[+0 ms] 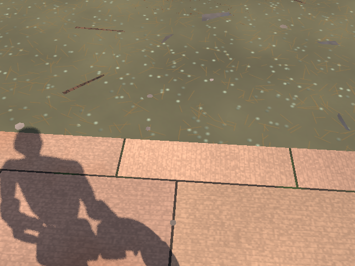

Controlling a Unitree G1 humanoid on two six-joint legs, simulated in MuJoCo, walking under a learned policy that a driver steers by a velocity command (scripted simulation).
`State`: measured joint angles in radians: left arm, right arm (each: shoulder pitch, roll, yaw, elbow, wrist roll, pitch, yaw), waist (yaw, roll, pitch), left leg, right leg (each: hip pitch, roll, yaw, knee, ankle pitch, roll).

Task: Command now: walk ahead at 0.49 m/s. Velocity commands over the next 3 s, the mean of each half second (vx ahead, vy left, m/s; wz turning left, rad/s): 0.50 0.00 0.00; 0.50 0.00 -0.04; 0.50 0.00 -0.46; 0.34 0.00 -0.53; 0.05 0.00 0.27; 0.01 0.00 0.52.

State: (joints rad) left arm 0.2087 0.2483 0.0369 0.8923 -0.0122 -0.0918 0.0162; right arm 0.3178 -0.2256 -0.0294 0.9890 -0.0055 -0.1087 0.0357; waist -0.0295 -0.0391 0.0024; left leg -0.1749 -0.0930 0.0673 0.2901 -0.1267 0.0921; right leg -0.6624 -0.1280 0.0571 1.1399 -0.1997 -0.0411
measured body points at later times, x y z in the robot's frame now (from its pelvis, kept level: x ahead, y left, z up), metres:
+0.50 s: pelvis +0.28 -0.08 +0.00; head +0.29 -0.10 +0.45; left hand +0.33 +0.18 -0.12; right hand +0.37 -0.35 -0.14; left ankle +0.29 +0.08 -0.66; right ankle +0.30 -0.16 -0.74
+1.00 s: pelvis +0.55 -0.01 -0.01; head +0.58 +0.00 +0.44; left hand +0.59 +0.25 -0.16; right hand +0.66 -0.28 -0.12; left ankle +0.61 +0.07 -0.74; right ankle +0.47 -0.17 -0.65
